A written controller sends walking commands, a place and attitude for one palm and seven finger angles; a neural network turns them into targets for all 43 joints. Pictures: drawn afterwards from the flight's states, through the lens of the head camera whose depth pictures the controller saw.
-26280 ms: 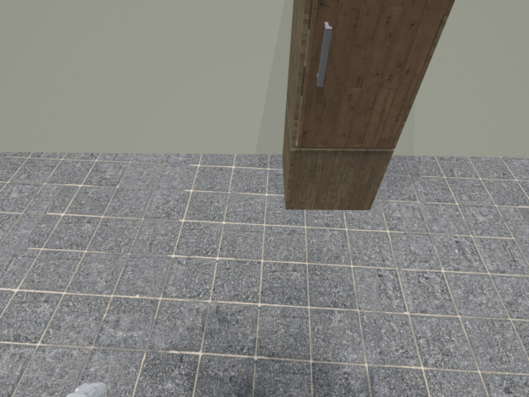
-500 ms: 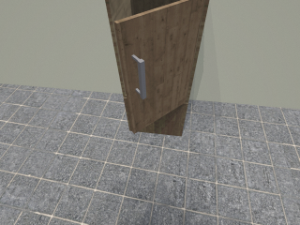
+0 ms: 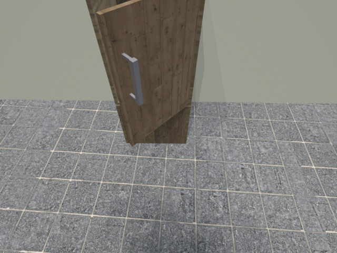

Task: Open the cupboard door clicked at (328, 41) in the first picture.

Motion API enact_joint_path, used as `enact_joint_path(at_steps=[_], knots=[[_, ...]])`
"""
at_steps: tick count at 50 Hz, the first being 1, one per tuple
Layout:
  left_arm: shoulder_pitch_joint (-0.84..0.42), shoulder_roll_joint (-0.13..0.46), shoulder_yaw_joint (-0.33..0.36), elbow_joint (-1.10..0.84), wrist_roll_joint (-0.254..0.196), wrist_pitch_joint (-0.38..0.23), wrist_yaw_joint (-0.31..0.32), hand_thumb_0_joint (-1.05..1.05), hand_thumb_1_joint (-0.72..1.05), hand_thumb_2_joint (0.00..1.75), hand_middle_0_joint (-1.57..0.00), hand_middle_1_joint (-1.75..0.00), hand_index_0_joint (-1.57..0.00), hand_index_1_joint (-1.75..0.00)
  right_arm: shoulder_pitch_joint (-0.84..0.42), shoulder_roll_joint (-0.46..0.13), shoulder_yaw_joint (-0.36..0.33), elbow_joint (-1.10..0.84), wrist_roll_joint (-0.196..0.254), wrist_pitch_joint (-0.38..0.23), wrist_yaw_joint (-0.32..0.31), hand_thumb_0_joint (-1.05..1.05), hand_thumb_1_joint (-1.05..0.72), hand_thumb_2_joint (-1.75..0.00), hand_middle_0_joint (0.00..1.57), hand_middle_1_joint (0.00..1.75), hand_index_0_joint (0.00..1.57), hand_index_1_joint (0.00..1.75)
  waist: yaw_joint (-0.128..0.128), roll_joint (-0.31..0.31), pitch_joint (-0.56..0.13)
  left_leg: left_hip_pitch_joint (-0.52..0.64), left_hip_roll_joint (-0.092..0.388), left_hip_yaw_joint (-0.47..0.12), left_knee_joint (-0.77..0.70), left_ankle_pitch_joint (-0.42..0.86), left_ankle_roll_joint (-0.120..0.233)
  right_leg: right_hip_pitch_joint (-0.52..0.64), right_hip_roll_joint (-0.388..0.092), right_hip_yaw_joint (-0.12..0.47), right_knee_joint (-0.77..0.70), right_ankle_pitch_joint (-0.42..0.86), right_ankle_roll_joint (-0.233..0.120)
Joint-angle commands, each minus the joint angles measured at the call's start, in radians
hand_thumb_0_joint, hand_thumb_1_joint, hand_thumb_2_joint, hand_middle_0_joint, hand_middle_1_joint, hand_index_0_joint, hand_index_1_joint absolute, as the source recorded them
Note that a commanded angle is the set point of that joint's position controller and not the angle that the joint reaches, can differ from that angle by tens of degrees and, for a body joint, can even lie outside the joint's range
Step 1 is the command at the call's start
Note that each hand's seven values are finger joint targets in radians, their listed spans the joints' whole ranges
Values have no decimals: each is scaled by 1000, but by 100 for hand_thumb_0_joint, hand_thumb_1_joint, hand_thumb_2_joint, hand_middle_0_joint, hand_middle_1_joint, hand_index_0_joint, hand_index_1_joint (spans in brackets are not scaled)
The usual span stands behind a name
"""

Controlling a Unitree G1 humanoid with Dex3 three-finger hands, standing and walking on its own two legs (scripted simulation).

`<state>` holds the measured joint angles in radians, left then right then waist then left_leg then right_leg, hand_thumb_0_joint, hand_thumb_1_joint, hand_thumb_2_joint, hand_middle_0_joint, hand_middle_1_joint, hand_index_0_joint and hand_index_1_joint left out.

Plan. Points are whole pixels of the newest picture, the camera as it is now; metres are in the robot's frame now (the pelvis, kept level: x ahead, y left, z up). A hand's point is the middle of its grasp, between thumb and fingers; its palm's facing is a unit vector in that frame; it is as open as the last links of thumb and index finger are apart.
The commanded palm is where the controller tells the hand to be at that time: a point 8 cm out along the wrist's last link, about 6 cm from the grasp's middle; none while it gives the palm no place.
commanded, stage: walk to a spot facing it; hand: left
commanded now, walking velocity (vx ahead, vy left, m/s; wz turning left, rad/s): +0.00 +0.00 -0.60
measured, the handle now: (133, 80) +0.60 +0.16 +0.04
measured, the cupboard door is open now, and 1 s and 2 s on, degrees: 45 45 45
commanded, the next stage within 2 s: none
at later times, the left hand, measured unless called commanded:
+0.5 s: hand out of the picture +0.11 +0.18 -0.17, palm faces -0.20 -0.95 -0.24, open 7.4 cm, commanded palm none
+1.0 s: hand (135, 236) +0.18 +0.11 -0.17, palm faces -0.50 -0.84 -0.22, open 7.4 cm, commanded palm none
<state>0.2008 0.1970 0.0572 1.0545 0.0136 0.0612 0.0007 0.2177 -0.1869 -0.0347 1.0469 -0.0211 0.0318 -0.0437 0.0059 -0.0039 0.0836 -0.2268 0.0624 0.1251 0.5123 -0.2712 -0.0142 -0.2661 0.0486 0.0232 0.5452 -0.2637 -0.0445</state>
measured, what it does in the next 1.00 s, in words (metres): steps on the spot, turning right: left foot, then right foot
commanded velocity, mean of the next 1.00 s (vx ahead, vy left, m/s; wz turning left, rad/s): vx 0.00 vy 0.00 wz -0.60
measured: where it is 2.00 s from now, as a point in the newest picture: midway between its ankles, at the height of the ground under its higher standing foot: outside the picture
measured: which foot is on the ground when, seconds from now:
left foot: down 0.00-0.16, up 0.18-0.44, down 0.46-0.66, up 0.68-0.88, down 0.90-1.00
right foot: down 0.00-0.46, up 0.48-0.66, down 0.68-0.90, up 0.92-1.00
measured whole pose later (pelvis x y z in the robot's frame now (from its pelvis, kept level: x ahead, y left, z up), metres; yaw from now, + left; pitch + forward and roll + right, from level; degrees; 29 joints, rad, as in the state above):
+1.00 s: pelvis +0.00 -0.03 +0.00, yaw -32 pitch +2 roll +0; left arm 0.15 0.26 0.07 0.90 0.01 0.08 -0.03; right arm 0.22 -0.24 -0.03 0.88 -0.03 0.00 -0.03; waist 0.00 -0.02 0.11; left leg -0.29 0.08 0.05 0.58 -0.31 -0.04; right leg -0.50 0.04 0.04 0.96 -0.49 0.03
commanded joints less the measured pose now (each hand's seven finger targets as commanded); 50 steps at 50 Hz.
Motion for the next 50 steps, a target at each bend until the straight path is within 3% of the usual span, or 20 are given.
enact_joint_path(at_steps=[1, 6, 7, 8, 9, 20, 21, 23, 24, 28, 31, 32, 33, 34, 35, 40, 43, 45, 46, 50], knots=[[-31, 108, 40, -123, 6, -6, -7, 0, 90, 90, -20, -30, -20, -30, 70, -205, -52, -67, -15, -27, -18, 0, -90, -90, 20, 30, 20, 30, -18, 228, -71, 71, 355, -302, -251, 206, 203, -172, -41, -6, 383, -262, 24], [102, 108, 51, -113, 7, -21, -17, 0, 90, 90, -20, -30, -20, -30, -24, -211, -58, -114, -11, -23, -11, 0, -90, -90, 20, 30, 20, 30, 66, 47, -85, -72, 219, -64, 37, 239, 73, 94, -71, -20, -18, 31, 19], [131, 211, 70, -110, 20, -30, -3, 0, 90, 90, -20, -30, -20, -30, -31, -151, -56, -141, 4, -13, -6, 0, -90, -90, 20, 30, 20, 30, 68, -244, -70, -234, 58, 37, 256, -88, -11, 157, -262, 303, -227, 176, -44], [138, 274, 78, -114, 12, -31, 7, 0, 90, 90, -20, -30, -20, -30, -70, -130, -51, -171, 8, -4, 4, 0, -90, -90, 20, 30, 20, 30, 89, -327, -48, -309, -25, -15, 490, -355, -27, 112, -406, 496, -296, 279, -157], [107, 279, 79, -131, 8, -27, 10, 0, 90, 90, -20, -30, -20, -30, -59, -135, -54, -170, 8, 1, 10, 0, -90, -90, 20, 30, 20, 30, 67, -199, -52, -318, -8, -110, 593, -320, -18, 64, -381, 495, -286, 90, -206], [-9, 219, 72, -175, 8, -28, 16, 0, 90, 90, -20, -30, -20, -30, 8, -106, -37, -168, 23, -21, -3, 0, -90, -90, 20, 30, 20, 30, -30, -141, -150, -3, -46, -116, 11, -42, -22, 42, -185, 379, -97, 433, -93], [-23, 195, 63, -185, 2, -26, 12, 0, 90, 90, -20, -30, -20, -30, 39, -132, -43, -160, 20, -29, -8, 0, -90, -90, 20, 30, 20, 30, -46, -62, -156, 138, -1, -142, -111, 28, -8, -72, -133, 336, -49, 328, -43], [-41, 130, 46, -239, -6, -26, -10, 0, 90, 90, -20, -30, -20, -30, 60, -280, -65, -182, -10, -38, -18, 0, -90, -90, 20, 30, 20, 30, -49, 304, -122, 211, 419, -535, -262, 221, 190, -337, 23, 45, 325, -317, 69], [-55, 154, 54, -267, 3, -33, -21, 0, 90, 90, -20, -30, -20, -30, 36, -297, -64, -207, -16, -36, -21, 0, -90, -90, 20, 30, 20, 30, -42, 164, -102, 60, 455, -524, -236, 231, 254, -293, -32, 44, 482, -328, 81], [-66, 119, 43, -248, 3, -21, -37, 0, 90, 90, -20, -30, -20, -30, -48, -225, -51, -221, -28, -38, -9, 0, -90, -90, 20, 30, 20, 30, 0, 258, -90, 51, 253, -166, -90, 578, 133, -203, -59, -40, 395, -267, 73], [9, 132, 44, -232, 4, -34, -40, 0, 90, 90, -20, -30, -20, -30, -25, -252, -65, -223, -16, -28, -3, 0, -90, -90, 20, 30, 20, 30, 17, 152, -147, 28, 201, -90, 63, 479, 57, 18, -9, -115, 75, -34, 56], [73, 177, 56, -215, 5, -38, -35, 0, 90, 90, -20, -30, -20, -30, -48, -241, -66, -235, -4, -24, 1, 0, -90, -90, 20, 30, 20, 30, 51, 47, -146, -90, 150, -54, 181, 278, 13, 149, -57, -33, -72, 164, 32], [112, 298, 80, -210, 19, -46, -16, 0, 90, 90, -20, -30, -20, -30, -54, -159, -54, -273, 10, -21, 9, 0, -90, -90, 20, 30, 20, 30, 61, -295, -150, -319, -4, 38, 415, -159, -54, 265, -326, 399, -192, 414, -78], [156, 345, 83, -201, 7, -43, -6, 0, 90, 90, -20, -30, -20, -30, -86, -172, -45, -289, 16, -11, 7, 0, -90, -90, 20, 30, 20, 30, 108, -293, -164, -330, -14, -92, 584, -410, -45, 205, -441, 526, -225, 426, -205], [96, 336, 82, -221, 11, -31, -4, 0, 90, 90, -20, -30, -20, -30, -107, -160, -46, -291, 17, -12, 13, 0, -90, -90, 20, 30, 20, 30, 76, -181, -97, -335, 4, -136, 628, -364, -33, 87, -387, 518, -220, 176, -225], [-38, 257, 67, -242, 19, -30, 12, 0, 90, 90, -20, -30, -20, -30, -32, -118, -33, -233, 18, -16, 15, 0, -90, -90, 20, 30, 20, 30, -8, -156, -148, -149, -13, -110, 308, -218, -34, 11, -251, 368, -131, 343, -149], [-75, 230, 57, -243, 4, -20, 4, 0, 90, 90, -20, -30, -20, -30, 94, -136, -34, -187, 16, -25, 6, 0, -90, -90, 20, 30, 20, 30, -63, -92, -159, 112, -21, -99, -45, -6, -20, -139, -157, 311, -66, 152, -47], [-68, 143, 35, -283, -9, -16, -15, 0, 90, 90, -20, -30, -20, -30, 103, -305, -62, -208, -14, -41, -7, 0, -90, -90, 20, 30, 20, 30, -59, 320, -120, 157, 415, -569, -303, -36, 168, -374, 24, 26, 343, -320, 67], [-95, 174, 41, -306, -2, -31, -27, 0, 90, 90, -20, -30, -20, -30, 74, -315, -61, -233, -11, -44, -14, 0, -90, -90, 20, 30, 20, 30, -45, 152, -102, 23, 456, -559, -266, 55, 236, -309, -55, 42, 465, -299, 78], [-96, 117, 32, -259, 1, -21, -42, 0, 90, 90, -20, -30, -20, -30, 27, -240, -45, -216, -25, -47, -4, 0, -90, -90, 20, 30, 20, 30, -12, 229, -118, 86, 251, -157, -101, 560, 134, -237, -59, -58, 425, -259, 83]])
